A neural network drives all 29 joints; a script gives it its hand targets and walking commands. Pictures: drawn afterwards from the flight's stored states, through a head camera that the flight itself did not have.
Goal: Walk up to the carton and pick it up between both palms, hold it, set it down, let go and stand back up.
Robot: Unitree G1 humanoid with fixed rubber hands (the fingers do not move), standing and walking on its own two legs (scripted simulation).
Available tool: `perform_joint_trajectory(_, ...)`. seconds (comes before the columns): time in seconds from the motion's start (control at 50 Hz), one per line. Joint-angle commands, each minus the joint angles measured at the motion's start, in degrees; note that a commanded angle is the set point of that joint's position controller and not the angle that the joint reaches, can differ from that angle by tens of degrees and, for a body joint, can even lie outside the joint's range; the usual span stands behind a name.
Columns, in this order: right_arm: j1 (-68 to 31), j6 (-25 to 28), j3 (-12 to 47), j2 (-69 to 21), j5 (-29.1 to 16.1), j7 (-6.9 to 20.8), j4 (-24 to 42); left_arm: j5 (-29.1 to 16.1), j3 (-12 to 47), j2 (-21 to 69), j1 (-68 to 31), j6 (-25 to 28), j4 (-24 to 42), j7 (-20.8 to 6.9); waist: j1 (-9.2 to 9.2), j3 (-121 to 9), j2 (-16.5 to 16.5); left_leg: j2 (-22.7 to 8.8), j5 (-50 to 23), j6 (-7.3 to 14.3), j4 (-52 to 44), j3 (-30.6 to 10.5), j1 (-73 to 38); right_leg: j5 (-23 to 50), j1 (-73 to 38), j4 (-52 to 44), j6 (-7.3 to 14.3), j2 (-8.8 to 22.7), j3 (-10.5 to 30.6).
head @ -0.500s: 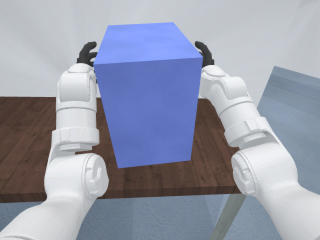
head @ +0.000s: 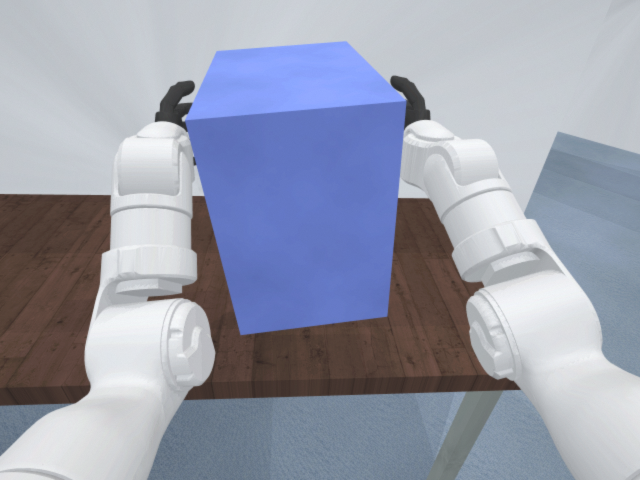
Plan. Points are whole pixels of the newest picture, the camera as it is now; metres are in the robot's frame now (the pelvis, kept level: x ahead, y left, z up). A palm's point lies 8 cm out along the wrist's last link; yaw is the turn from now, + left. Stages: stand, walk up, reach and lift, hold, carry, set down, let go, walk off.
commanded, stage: hold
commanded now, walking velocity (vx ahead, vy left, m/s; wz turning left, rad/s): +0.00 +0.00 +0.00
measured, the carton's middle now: (297, 176) +0.41 +0.02 +0.25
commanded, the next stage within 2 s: set down in 1.00 s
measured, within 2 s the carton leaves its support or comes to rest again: neither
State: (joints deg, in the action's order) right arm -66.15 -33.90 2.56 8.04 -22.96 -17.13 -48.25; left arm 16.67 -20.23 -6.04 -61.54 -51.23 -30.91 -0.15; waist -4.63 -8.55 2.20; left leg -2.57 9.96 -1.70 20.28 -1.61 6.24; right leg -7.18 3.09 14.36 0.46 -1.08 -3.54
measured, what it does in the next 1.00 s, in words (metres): stands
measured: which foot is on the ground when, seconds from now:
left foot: down 0.00-1.00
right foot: down 0.00-1.00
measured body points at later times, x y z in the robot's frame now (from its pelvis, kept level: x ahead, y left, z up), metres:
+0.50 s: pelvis +0.00 +0.00 +0.00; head -0.09 +0.03 +0.44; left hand +0.39 +0.16 +0.31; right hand +0.38 -0.12 +0.32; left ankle +0.02 +0.13 -0.75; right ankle +0.01 -0.11 -0.75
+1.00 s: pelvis +0.00 +0.00 +0.00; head -0.09 +0.03 +0.44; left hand +0.39 +0.15 +0.31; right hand +0.39 -0.12 +0.33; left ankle +0.02 +0.13 -0.75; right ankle +0.01 -0.11 -0.75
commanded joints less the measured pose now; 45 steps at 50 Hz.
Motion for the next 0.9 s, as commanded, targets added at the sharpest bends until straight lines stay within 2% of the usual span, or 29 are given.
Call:
perform_joint_trajectory(0.0,-44.1,0.7,9.6,-36.0,-9.4,5.1,18.0,-11.4,19.0,38.2,-37.8,5.5,8.3,-7.8,-1.48,-17.2,-5.4,4.9,-11.7,-1.4,-1.3,1.1,-0.8,11.4,-9.9,0.8,-3.0,-3.3,2.5)
perform_joint_trajectory(0.08,-43.9,0.3,9.7,-36.0,-10.0,5.3,18.1,-11.5,19.7,38.5,-38.4,5.2,9.3,-7.5,-1.54,-16.6,-6.5,4.8,-11.6,-1.7,-1.2,0.9,-0.6,11.0,-9.7,0.9,-2.8,-3.4,2.5)
perform_joint_trajectory(0.16,-43.6,-0.2,10.2,-36.1,-10.4,5.4,17.7,-11.3,19.4,38.3,-38.5,5.0,9.8,-7.2,-1.06,-16.2,-6.2,4.8,-11.5,-1.7,-1.3,0.8,-0.5,10.8,-9.5,0.9,-2.8,-3.4,2.6)
perform_joint_trajectory(0.34,-44.4,-0.6,9.9,-36.8,-9.8,5.8,16.2,-10.0,16.2,36.8,-38.5,5.0,6.3,-7.3,0.43,-15.1,-3.5,4.6,-8.9,-0.7,-2.3,1.2,0.8,8.9,-9.3,0.4,-3.0,-3.3,2.8)
perform_joint_trajectory(0.48,-45.9,-0.1,8.4,-36.4,-9.0,5.7,16.2,-10.5,15.9,37.0,-39.3,5.6,4.5,-7.4,-0.11,-16.1,-3.2,4.6,-8.0,-0.6,-2.3,1.3,0.9,8.1,-8.9,0.1,-3.0,-3.2,2.9)
perform_joint_trajectory(0.62,-46.0,0.2,7.1,-35.6,-8.9,5.5,15.3,-11.4,17.0,37.9,-40.0,5.9,4.4,-7.3,-1.15,-16.4,-5.4,4.6,-7.5,-1.2,-2.2,1.2,1.0,7.1,-8.4,0.1,-2.6,-3.0,3.0)
perform_joint_trajectory(0.7,-45.8,0.0,6.9,-35.4,-9.1,5.7,14.5,-11.3,17.2,38.1,-40.4,5.9,4.6,-7.1,-1.14,-16.2,-6.4,4.5,-7.2,-1.4,-2.3,1.2,1.4,6.5,-8.3,0.3,-2.5,-3.0,3.0)
perform_joint_trajectory(0.88,-45.7,-0.3,7.9,-35.4,-9.9,6.0,13.8,-10.5,15.7,37.3,-39.7,5.8,4.0,-6.8,-0.04,-15.6,-4.9,4.3,-8.8,-1.2,-2.1,1.1,1.3,7.7,-8.8,0.3,-2.6,-3.3,3.1)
